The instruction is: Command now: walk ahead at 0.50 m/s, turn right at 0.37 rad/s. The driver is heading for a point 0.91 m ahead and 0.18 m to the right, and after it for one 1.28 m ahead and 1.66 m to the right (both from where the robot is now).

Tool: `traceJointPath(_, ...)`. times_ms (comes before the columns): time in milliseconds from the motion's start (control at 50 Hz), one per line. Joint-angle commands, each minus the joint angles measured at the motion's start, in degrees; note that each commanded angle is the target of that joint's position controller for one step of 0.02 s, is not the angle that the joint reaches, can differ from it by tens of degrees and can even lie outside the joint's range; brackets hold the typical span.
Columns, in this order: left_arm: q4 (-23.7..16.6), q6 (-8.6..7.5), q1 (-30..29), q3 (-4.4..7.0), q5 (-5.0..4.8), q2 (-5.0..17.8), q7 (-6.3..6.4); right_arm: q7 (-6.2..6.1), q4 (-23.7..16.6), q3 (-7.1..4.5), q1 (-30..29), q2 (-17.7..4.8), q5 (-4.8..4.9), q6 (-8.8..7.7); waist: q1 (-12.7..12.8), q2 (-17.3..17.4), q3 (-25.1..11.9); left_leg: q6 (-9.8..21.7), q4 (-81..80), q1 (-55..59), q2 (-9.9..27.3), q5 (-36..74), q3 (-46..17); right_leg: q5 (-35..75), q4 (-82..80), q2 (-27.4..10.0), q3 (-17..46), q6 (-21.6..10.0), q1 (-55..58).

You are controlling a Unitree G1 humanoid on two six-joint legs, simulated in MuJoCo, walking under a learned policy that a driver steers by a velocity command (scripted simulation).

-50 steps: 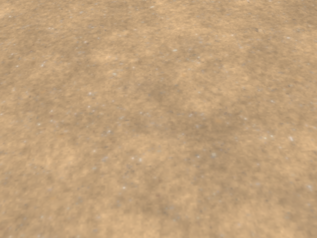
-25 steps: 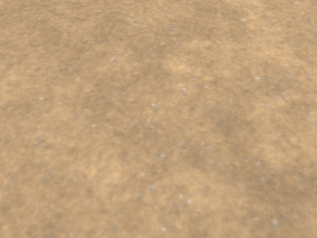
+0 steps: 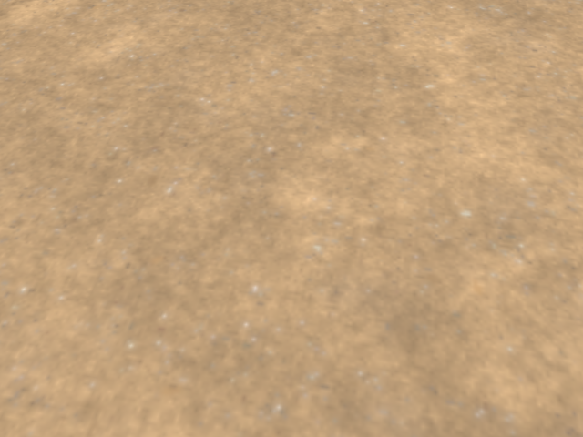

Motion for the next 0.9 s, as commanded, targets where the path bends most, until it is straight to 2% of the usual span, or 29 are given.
traceJointPath(20,-1.12,-1.25,3.38,1.23,-0.64,5.76,0.39,0.40,-4.36,-0.83,1.72,-5.04,-0.75,0.58,-1.31,-3.02,-2.97,-2.34,-1.84,-11.03,5.16,2.25,-2.86,10.76,-14.82,-15.22,21.54,-9.31,8.57)
traceJointPath(80,-0.54,-1.62,5.93,1.92,-0.81,7.98,0.66,0.62,-6.25,-0.42,-2.30,-4.28,-0.85,1.74,-0.84,-3.37,-2.01,-4.99,-8.10,-13.23,5.80,4.57,-0.99,10.39,-16.81,-13.29,19.06,-9.73,5.83)
traceJointPath(140,-0.14,-1.32,9.33,2.09,-0.86,8.00,0.71,0.70,-9.36,-0.19,-10.74,-4.26,-0.61,1.96,1.73,-3.74,-0.09,-6.84,-17.38,-17.05,6.06,11.75,-0.13,10.00,-17.66,-11.81,19.05,-8.14,6.75)
traceJointPath(200,0.09,-1.05,12.43,2.36,-0.81,8.25,0.85,0.96,-11.25,0.20,-15.98,-3.86,-0.15,1.79,4.12,-4.50,-1.08,-7.14,-24.27,-17.57,4.91,17.01,-0.18,13.46,-15.34,-10.98,19.25,-6.40,10.68)
traceJointPath(280,-0.14,-0.61,15.06,2.54,0.03,8.60,1.40,1.02,-13.92,0.64,-21.69,-4.15,0.38,1.17,6.10,-5.24,-1.48,-6.43,-30.28,-17.33,2.81,16.53,-0.28,20.38,-10.83,-11.90,21.62,-6.05,15.84)
traceJointPath(300,-0.45,-0.54,14.87,2.66,0.24,8.94,1.60,0.99,-14.42,0.64,-22.03,-4.51,0.50,0.91,5.91,-5.54,-1.61,-5.98,-31.90,-16.10,2.37,15.49,-0.68,21.70,-9.51,-12.38,22.59,-5.70,16.60)
traceJointPath(340,-1.69,-0.51,11.99,3.02,0.44,10.01,2.03,0.77,-14.01,0.24,-18.37,-6.02,0.66,0.34,3.26,-6.28,-2.30,-4.61,-36.33,-8.63,1.41,12.22,-1.50,23.43,-6.61,-12.85,24.21,-3.91,15.20)
traceJointPath(360,-2.41,-0.63,10.07,3.19,0.46,10.65,1.97,0.40,-12.77,-0.21,-13.89,-7.14,0.76,0.01,1.12,-6.45,-3.82,-3.68,-38.11,-1.56,0.14,10.00,-1.13,26.70,-3.28,-12.20,24.46,-2.82,13.27)
traceJointPath(380,-2.77,-0.96,8.81,3.19,0.08,10.83,1.57,-0.24,-10.80,-0.89,-6.90,-8.61,0.60,-0.63,-2.38,-4.29,-7.21,-2.27,-41.83,8.41,-0.02,10.84,-1.03,28.26,4.60,-9.52,22.86,-1.48,10.97)
traceJointPath(400,-3.90,-1.52,8.76,2.50,-0.69,8.34,0.95,-1.21,-9.93,-1.93,1.16,-12.27,-0.50,-1.30,-5.61,0.95,-14.11,0.47,-43.72,21.14,8.83,4.15,-9.29,20.06,17.94,-5.80,19.20,0.07,5.24)
traceJointPath(420,-5.84,-1.67,12.00,1.22,-2.26,2.69,0.95,-1.99,-10.39,-2.94,5.47,-16.79,-1.77,-0.81,-5.03,10.92,-20.12,4.32,-47.31,35.07,23.88,-3.67,-29.63,-11.89,33.41,1.53,11.46,1.88,-10.26)
traceJointPath(440,-6.21,-1.01,15.45,1.54,-0.88,5.95,1.22,-1.72,-9.90,-3.47,3.20,-16.83,-0.80,0.26,-1.52,15.35,-21.01,8.64,-51.00,33.19,27.82,-8.10,-45.24,-22.51,41.61,0.60,8.82,1.53,-18.23)
traceJointPath(460,-4.46,-0.05,13.22,1.90,0.17,7.88,1.48,-1.45,-11.37,-2.19,-1.36,-10.50,-0.34,0.61,-0.44,5.12,-11.83,8.10,-50.83,25.24,25.54,-4.61,-36.69,-17.90,44.62,-3.28,9.06,1.79,-19.70)
traceJointPath(480,-4.49,0.30,9.68,1.82,0.45,7.09,1.03,-1.22,-11.48,-1.17,-3.81,-6.64,0.15,0.41,-0.36,0.16,-6.18,7.26,-50.76,18.38,22.11,8.87,-25.93,-14.39,43.06,-4.64,8.23,2.66,-18.19)
traceJointPath(500,-4.65,0.80,8.75,1.83,0.55,6.05,0.76,-1.17,-11.24,-0.67,-4.51,-5.31,0.07,0.17,0.66,0.97,-4.53,5.84,-50.90,14.88,19.54,21.73,-17.99,-13.30,40.98,-5.99,7.57,3.52,-16.22)
traceJointPath(520,-5.03,1.60,8.45,1.98,1.26,5.89,0.42,-1.27,-10.45,-0.49,-3.72,-5.08,0.39,-0.26,1.40,3.65,-4.09,5.29,-50.23,12.99,17.89,33.16,-12.63,-13.49,39.73,-6.70,7.03,4.35,-14.86)
traceJointPath(540,-4.94,2.41,8.94,1.95,1.44,5.54,0.14,-1.09,-9.88,-0.56,-3.19,-5.42,0.65,-0.63,1.95,4.62,-4.64,5.21,-49.54,11.91,16.81,41.99,-8.56,-13.27,40.29,-6.23,6.02,4.92,-13.56)
traceJointPath(580,-6.22,3.15,7.63,1.88,1.03,4.91,-0.43,-0.84,-9.24,-0.88,-1.87,-6.27,1.11,-1.19,2.45,5.67,-6.62,5.79,-49.03,12.95,16.75,50.74,-4.45,-11.12,39.46,-5.51,5.40,5.56,-14.22)
traceJointPath(640,-8.74,3.82,2.52,1.26,1.01,4.00,-1.31,-1.19,-9.02,-1.25,-2.38,-7.03,1.32,-0.43,2.18,6.24,-5.58,6.34,-50.37,12.79,16.58,49.56,0.69,-6.02,33.47,-6.33,3.91,6.50,-16.89)
traceJointPath(720,-11.26,3.82,-2.78,0.01,1.02,2.42,-2.35,-1.35,-8.79,-1.63,-2.79,-7.80,1.40,0.56,1.19,6.49,-5.11,5.06,-49.56,9.72,14.83,44.57,7.61,2.39,19.24,-6.76,0.53,5.70,-9.69)
traceJointPath(800,-12.62,3.56,-4.83,0.13,1.46,3.74,-1.90,-1.04,-7.39,-2.53,0.42,-9.90,1.58,1.52,-0.36,6.65,-5.41,4.35,-43.83,12.80,16.33,44.39,6.67,-2.48,10.05,-4.78,-0.50,3.66,-4.93)
traceJointPath(820,-12.58,3.22,-4.10,0.27,1.63,4.15,-1.65,-1.18,-7.15,-2.66,0.67,-10.13,1.70,1.97,-0.14,6.33,-5.62,3.94,-40.67,13.49,16.38,43.61,6.35,-3.21,6.97,-4.34,-0.23,2.81,-3.33)
traceJointPath(840,-11.62,2.52,-1.08,0.44,2.09,4.29,-1.30,-1.30,-6.94,-2.67,0.50,-10.09,1.98,2.52,1.53,4.04,-7.07,2.79,-34.41,12.92,14.96,40.90,7.36,0.51,0.88,-3.30,-0.35,1.87,1.61)
traceJointPath(860,-10.68,1.60,2.14,0.99,2.86,6.63,-0.73,-1.25,-6.62,-2.41,3.22,-9.25,1.81,2.71,2.58,-1.54,-10.22,0.30,-25.82,9.39,12.15,32.10,9.16,13.05,-3.57,-6.12,3.59,0.52,9.61)
traceJointPath(880,-11.69,0.93,4.92,1.87,3.04,11.90,0.04,-0.98,-8.91,-1.18,7.03,-4.72,0.98,3.07,1.50,-13.86,-16.06,-2.41,-11.41,-2.32,8.05,-2.41,11.16,43.99,0.52,-23.89,21.40,-3.83,22.22)
traceJointPath(900,-11.72,1.70,5.62,1.92,-0.50,11.61,0.91,-1.30,-8.97,-0.91,6.28,-4.53,1.66,4.81,3.52,-15.63,-22.59,-3.47,-4.21,-5.78,0.97,-20.96,4.65,47.59,-2.07,-29.91,29.48,-13.53,21.88)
